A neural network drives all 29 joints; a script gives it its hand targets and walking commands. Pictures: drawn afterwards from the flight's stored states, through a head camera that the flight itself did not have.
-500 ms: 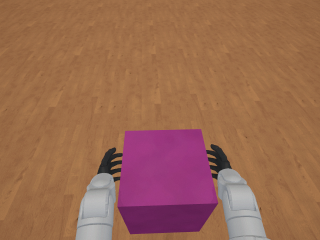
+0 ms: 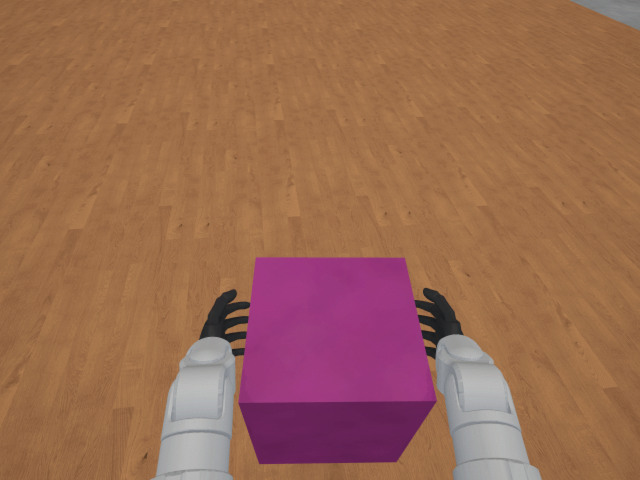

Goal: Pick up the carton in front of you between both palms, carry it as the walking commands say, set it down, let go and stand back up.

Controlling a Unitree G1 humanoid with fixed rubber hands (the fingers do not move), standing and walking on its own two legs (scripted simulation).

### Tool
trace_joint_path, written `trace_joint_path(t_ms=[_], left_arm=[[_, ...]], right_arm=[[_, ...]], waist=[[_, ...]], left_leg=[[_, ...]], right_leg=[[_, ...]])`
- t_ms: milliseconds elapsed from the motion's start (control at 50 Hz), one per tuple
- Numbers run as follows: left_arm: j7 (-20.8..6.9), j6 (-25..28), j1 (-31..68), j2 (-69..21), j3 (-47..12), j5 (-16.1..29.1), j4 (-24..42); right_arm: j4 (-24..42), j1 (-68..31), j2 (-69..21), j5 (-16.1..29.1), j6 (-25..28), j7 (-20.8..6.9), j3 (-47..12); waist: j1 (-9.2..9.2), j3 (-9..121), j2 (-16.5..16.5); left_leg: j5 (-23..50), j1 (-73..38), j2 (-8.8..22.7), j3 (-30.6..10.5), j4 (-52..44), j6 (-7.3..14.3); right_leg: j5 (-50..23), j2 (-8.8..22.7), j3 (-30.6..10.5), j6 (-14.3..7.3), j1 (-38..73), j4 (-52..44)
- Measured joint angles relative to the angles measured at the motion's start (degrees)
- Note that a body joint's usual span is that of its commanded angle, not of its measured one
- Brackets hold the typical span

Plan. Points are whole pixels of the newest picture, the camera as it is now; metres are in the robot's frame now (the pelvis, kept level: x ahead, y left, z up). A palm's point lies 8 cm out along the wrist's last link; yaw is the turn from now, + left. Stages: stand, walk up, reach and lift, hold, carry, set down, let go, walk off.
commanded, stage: hold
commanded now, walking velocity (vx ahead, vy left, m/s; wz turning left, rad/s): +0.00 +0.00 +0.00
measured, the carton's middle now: (329, 364) +0.31 +0.00 -0.05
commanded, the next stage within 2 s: set down in 0.06 s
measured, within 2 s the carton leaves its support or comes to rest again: neither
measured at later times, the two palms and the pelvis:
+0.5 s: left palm (214, 351) +0.32 +0.17 -0.05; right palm (412, 340) +0.34 -0.13 -0.04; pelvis -0.02 +0.00 -0.03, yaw +1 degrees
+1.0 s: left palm (233, 384) +0.36 +0.17 -0.24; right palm (386, 368) +0.39 -0.13 -0.23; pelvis -0.04 -0.04 -0.16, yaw +1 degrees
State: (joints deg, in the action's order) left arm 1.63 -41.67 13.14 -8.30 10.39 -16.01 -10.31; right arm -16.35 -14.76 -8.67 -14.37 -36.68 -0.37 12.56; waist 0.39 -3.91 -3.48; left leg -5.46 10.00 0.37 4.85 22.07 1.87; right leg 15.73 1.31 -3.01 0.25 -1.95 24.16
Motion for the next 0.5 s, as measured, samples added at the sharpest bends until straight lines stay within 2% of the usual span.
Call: trace_joint_path(t_ms=[140, 220, 300, 380, 440, 500], left_arm=[[-0.23, 0.02, 2.20, -0.48, 1.17, -0.74, -2.56], [-0.60, 1.39, 6.04, -1.51, 4.70, -2.11, -7.26], [-1.32, 4.57, 11.32, -3.17, 11.13, -4.64, -13.25], [-2.16, 8.46, 15.96, -3.54, 15.96, -7.40, -17.80], [-2.72, 11.86, 18.18, -3.21, 17.83, -8.60, -19.69], [-2.90, 16.01, 19.48, -2.31, 17.76, -8.30, -20.50]], right_arm=[[-1.79, -1.34, -0.31, -1.32, 0.27, -0.68, 2.04], [-5.79, -4.66, -1.21, -3.91, 1.65, -1.67, 6.23], [-11.48, -9.54, -2.17, -7.58, 4.78, -2.80, 12.33], [-16.45, -14.63, -2.45, -11.17, 8.65, -3.36, 17.04], [-18.63, -17.47, -2.63, -12.80, 11.97, -3.32, 19.30], [-19.50, -19.32, -2.39, -12.41, 15.79, -2.71, 19.54]], waist=[[0.07, 0.59, -0.20], [0.10, 0.53, -0.34], [0.56, 0.06, -0.46], [1.07, -1.24, -0.61], [1.23, -1.96, -0.59], [1.18, -2.78, -0.39]], left_leg=[[-0.50, -0.28, -0.49, 0.91, 0.31, 0.82], [-1.15, 0.40, -0.89, 0.84, 1.59, 1.05], [-2.35, 3.05, -1.28, 0.49, 4.68, 1.17], [-3.67, 8.21, -1.41, -0.02, 9.16, 1.33], [-4.37, 14.48, -1.23, -0.66, 12.96, 1.21], [-4.76, 22.41, -0.82, -1.53, 16.85, 0.97]], right_leg=[[0.33, 0.36, -1.20, -0.88, 0.10, 0.15], [1.57, 0.15, -2.14, -1.61, -0.76, 2.04], [3.42, -0.11, -2.80, -2.12, -3.59, 5.95], [5.18, -0.43, -2.93, -1.76, -8.80, 11.13], [6.34, -0.80, -2.46, -1.11, -14.93, 15.25], [6.99, -1.35, -1.72, -0.11, -22.57, 19.23]])
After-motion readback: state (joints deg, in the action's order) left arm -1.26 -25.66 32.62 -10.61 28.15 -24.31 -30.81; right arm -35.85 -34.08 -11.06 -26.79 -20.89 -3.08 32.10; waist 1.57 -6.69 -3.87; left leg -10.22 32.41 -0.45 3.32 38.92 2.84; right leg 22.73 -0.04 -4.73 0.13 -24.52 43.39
